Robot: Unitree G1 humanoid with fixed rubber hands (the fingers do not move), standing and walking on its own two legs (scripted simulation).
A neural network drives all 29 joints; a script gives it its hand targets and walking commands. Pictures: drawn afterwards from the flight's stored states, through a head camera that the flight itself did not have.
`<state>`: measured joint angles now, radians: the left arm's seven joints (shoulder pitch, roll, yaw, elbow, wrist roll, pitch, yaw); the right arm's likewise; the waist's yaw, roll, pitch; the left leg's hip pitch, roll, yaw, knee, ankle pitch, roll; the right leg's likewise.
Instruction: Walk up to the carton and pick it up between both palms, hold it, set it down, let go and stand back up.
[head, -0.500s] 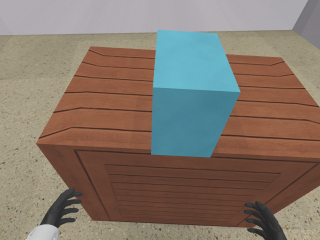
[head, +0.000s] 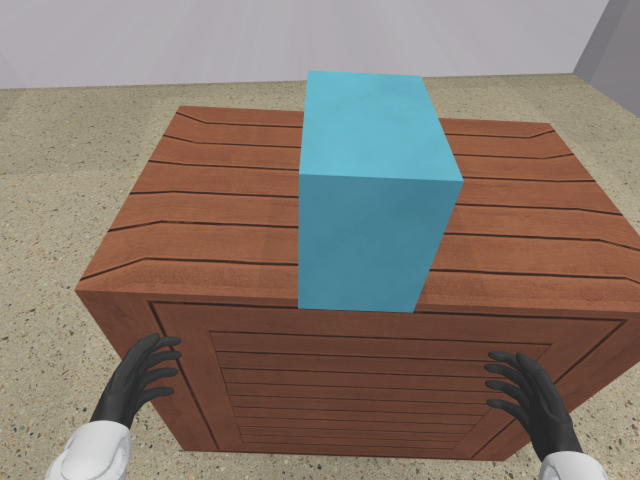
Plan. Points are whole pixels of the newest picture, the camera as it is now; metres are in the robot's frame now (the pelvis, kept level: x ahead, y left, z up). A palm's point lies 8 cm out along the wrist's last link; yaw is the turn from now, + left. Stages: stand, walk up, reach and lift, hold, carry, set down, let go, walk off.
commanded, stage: reach and lift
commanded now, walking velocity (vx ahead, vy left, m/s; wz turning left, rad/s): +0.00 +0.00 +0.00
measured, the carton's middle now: (360, 190) +0.50 -0.03 +0.12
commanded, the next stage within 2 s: none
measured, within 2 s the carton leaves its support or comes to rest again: neither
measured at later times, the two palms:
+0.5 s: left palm (141, 358) +0.22 +0.19 +0.12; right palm (540, 372) +0.23 -0.21 +0.11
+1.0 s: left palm (175, 283) +0.28 +0.17 +0.15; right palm (521, 279) +0.32 -0.20 +0.15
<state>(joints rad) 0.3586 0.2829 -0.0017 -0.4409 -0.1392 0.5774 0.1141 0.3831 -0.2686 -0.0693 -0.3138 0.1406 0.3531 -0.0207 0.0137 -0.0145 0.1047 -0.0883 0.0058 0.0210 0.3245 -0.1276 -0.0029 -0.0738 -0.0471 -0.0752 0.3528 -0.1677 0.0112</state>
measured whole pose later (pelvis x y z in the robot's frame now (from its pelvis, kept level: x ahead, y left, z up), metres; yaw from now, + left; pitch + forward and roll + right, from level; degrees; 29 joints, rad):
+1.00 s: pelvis +0.01 +0.00 +0.00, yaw -1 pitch -5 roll +0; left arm -0.15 0.22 0.01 -0.51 -0.18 0.93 0.14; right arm -0.26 -0.28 -0.07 -0.13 0.35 0.53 -0.17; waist 0.01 -0.01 0.10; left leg -0.09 0.01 0.03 0.30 -0.12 0.00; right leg -0.08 -0.04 -0.07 0.35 -0.17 0.01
